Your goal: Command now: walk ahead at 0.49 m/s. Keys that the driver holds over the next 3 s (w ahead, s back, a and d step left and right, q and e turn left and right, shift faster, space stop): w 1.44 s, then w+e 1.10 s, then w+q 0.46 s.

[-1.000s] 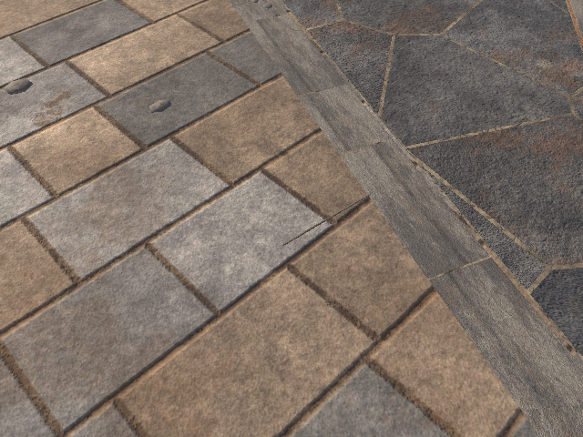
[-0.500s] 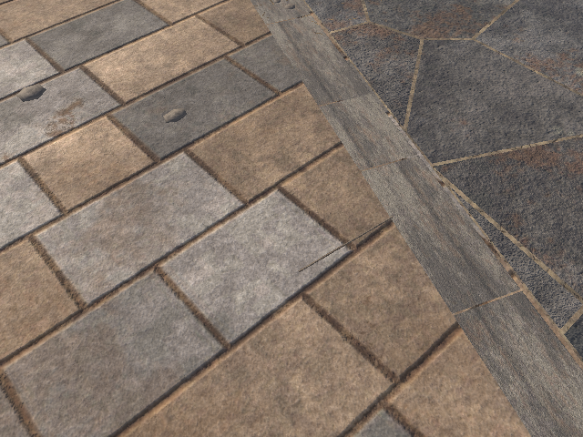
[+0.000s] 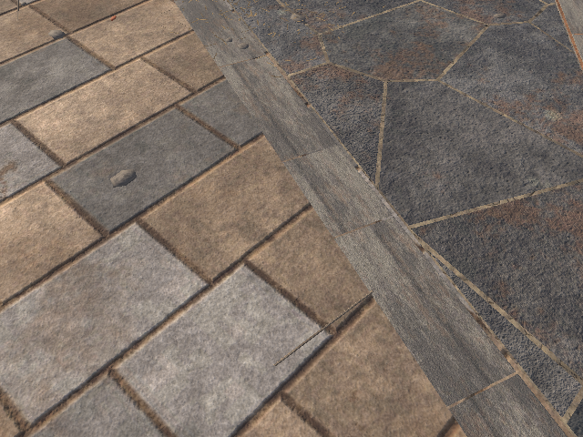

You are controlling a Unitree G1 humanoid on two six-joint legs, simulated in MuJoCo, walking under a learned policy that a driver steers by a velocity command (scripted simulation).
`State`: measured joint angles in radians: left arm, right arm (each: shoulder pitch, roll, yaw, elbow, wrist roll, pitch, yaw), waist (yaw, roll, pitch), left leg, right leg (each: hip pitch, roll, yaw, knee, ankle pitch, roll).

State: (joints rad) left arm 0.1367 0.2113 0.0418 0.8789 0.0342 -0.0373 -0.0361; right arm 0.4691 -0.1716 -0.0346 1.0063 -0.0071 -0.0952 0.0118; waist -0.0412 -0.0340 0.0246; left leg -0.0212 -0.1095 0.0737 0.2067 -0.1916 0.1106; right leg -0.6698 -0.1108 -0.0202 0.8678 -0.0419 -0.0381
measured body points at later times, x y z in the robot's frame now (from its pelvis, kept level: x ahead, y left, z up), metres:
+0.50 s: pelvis +0.28 -0.05 +0.00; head +0.30 -0.06 +0.45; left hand +0.25 +0.20 -0.14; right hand +0.38 -0.29 -0.14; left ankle +0.34 +0.10 -0.67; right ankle +0.27 -0.11 -0.75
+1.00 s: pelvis +0.55 +0.02 +0.00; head +0.57 +0.03 +0.45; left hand +0.60 +0.26 -0.15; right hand +0.57 -0.24 -0.14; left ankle +0.57 +0.07 -0.75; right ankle +0.55 -0.13 -0.66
